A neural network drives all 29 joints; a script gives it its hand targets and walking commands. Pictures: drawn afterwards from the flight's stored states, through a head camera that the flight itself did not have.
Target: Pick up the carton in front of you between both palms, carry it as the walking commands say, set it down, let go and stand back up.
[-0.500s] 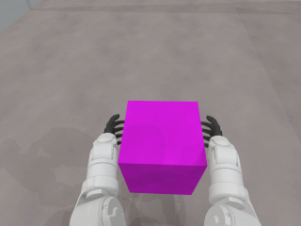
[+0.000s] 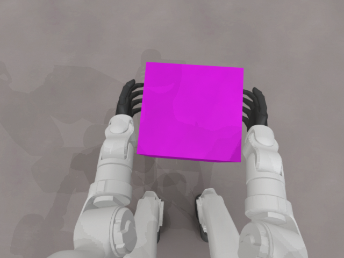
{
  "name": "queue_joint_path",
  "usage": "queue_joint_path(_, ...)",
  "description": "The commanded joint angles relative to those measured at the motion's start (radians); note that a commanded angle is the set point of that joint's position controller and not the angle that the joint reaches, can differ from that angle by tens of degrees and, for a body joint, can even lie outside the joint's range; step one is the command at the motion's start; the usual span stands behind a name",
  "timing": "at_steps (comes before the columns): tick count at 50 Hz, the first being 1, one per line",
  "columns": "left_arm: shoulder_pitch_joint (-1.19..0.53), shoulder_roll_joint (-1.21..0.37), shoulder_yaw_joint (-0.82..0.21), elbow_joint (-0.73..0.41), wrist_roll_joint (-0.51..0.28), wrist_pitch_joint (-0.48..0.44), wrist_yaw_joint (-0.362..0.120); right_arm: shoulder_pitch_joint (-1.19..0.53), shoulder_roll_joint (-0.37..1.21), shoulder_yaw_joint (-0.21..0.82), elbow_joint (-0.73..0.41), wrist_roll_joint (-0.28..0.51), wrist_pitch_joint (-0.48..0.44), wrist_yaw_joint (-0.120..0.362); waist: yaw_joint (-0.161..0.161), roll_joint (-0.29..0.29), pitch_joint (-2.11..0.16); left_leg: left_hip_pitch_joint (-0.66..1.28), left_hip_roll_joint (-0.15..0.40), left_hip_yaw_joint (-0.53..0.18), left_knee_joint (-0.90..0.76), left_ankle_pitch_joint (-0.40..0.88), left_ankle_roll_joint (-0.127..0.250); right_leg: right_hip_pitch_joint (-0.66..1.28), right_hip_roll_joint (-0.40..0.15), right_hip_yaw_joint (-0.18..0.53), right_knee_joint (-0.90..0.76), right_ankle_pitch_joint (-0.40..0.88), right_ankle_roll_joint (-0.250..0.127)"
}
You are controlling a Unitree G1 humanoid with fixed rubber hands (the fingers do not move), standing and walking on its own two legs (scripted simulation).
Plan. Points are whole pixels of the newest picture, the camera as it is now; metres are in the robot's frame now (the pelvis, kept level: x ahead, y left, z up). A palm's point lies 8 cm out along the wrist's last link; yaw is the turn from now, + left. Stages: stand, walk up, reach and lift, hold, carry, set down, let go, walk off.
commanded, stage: set down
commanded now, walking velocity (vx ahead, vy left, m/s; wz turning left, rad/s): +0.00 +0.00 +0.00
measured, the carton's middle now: (188, 121) +0.43 -0.03 -0.15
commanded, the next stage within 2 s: none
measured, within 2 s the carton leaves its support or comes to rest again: neither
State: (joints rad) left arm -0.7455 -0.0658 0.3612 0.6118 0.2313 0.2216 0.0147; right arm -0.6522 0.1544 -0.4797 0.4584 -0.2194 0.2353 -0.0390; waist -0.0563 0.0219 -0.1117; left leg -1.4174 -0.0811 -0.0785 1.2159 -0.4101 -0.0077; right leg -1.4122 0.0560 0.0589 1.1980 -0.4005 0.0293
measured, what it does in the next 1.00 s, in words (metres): lowers itself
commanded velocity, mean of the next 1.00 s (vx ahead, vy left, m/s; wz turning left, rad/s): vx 0.00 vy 0.00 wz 0.00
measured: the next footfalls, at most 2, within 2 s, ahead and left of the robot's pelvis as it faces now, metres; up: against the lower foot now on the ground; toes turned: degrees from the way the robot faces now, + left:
none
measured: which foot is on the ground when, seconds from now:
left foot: down 0.00-1.00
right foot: down 0.00-1.00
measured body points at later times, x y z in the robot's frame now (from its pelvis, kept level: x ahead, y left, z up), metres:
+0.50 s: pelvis -0.02 +0.00 -0.12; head +0.26 +0.00 +0.22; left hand +0.48 +0.10 -0.24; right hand +0.43 -0.20 -0.23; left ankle +0.06 +0.11 -0.61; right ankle +0.07 -0.13 -0.61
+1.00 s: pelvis -0.05 +0.00 -0.23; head +0.31 -0.01 +0.04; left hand +0.52 +0.08 -0.39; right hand +0.46 -0.22 -0.39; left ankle +0.06 +0.11 -0.61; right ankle +0.07 -0.13 -0.61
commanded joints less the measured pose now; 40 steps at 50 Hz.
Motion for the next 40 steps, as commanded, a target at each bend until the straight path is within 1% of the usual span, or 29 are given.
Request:
queue_joint_path(1, -0.487, -0.956, -0.513, 0.072, -0.069, 0.016, -0.205, -0.566, 0.882, 0.594, 0.106, 0.078, 0.025, 0.235, -0.019, 0.032, -0.850, 0.385, -0.079, 0.043, -0.066, 0.233, -0.006, 0.359, 0.091, -0.074, -0.030, 0.263, 0.014)
queue_joint_path(5, -0.518, -0.938, -0.459, 0.126, -0.059, 0.019, -0.198, -0.593, 0.852, 0.527, 0.155, 0.063, 0.030, 0.236, -0.034, 0.039, -0.831, 0.289, -0.085, 0.043, -0.007, 0.234, -0.008, 0.253, 0.093, -0.079, 0.030, 0.267, 0.014)
queue_joint_path(9, -0.567, -0.909, -0.436, 0.153, -0.061, -0.004, -0.178, -0.632, 0.818, 0.490, 0.178, 0.060, 0.010, 0.229, -0.047, 0.048, -0.861, 0.216, -0.091, 0.045, 0.063, 0.257, -0.014, 0.163, 0.096, -0.084, 0.101, 0.288, 0.017)
queue_joint_path(17, -0.706, -0.857, -0.464, 0.146, -0.097, -0.031, -0.124, -0.751, 0.762, 0.491, 0.166, 0.107, -0.014, 0.204, -0.054, 0.064, -1.000, 0.135, -0.105, 0.068, 0.212, 0.243, -0.025, 0.040, 0.103, -0.102, 0.247, 0.268, 0.032)
queue_joint_path(21, -0.783, -0.839, -0.479, 0.146, -0.116, -0.024, -0.109, -0.830, 0.740, 0.500, 0.151, 0.131, -0.007, 0.197, -0.059, 0.068, -1.050, 0.098, -0.109, 0.081, 0.280, 0.213, -0.026, -0.005, 0.104, -0.116, 0.309, 0.240, 0.038)
queue_joint_path(25, -0.857, -0.819, -0.474, 0.164, -0.129, -0.010, -0.103, -0.908, 0.720, 0.492, 0.148, 0.143, 0.006, 0.192, -0.067, 0.071, -1.064, 0.051, -0.111, 0.093, 0.341, 0.174, -0.025, -0.049, 0.102, -0.130, 0.364, 0.205, 0.042)
queue_joint_path(31, -0.948, -0.783, -0.431, 0.221, -0.130, 0.005, -0.106, -1.007, 0.689, 0.454, 0.168, 0.142, 0.022, 0.192, -0.078, 0.075, -1.036, -0.044, -0.111, 0.108, 0.421, 0.123, -0.020, -0.116, 0.097, -0.147, 0.439, 0.166, 0.044)
queue_joint_path(36, -1.009, -0.745, -0.399, 0.271, -0.132, 0.006, -0.110, -1.076, 0.655, 0.420, 0.186, 0.138, 0.022, 0.196, -0.087, 0.073, -0.999, -0.122, -0.109, 0.117, 0.488, 0.100, -0.016, -0.168, 0.090, -0.156, 0.501, 0.151, 0.046)
queue_joint_path(40, -1.056, -0.711, -0.393, 0.299, -0.143, 0.001, -0.110, -1.128, 0.622, 0.405, 0.194, 0.144, 0.017, 0.200, -0.093, 0.074, -0.979, -0.165, -0.106, 0.122, 0.542, 0.095, -0.014, -0.201, 0.084, -0.162, 0.552, 0.148, 0.046)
